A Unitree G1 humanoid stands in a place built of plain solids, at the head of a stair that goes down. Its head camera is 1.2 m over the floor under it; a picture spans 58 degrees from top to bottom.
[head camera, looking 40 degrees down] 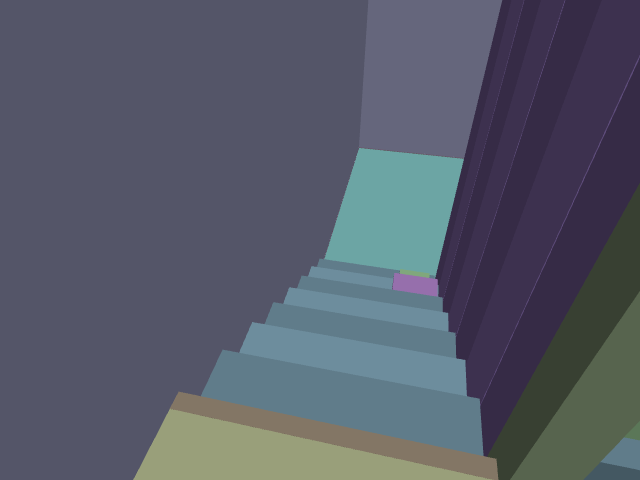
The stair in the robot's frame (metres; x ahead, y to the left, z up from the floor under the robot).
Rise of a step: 0.18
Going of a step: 0.28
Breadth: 0.94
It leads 12 degrees to the right of straight ahead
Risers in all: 8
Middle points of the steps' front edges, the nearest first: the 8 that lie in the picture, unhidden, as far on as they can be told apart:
0.61 -0.03 0.00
0.89 -0.09 -0.17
1.17 -0.15 -0.35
1.45 -0.21 -0.52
1.72 -0.27 -0.70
2.00 -0.33 -0.88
2.28 -0.39 -1.05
2.56 -0.46 -1.23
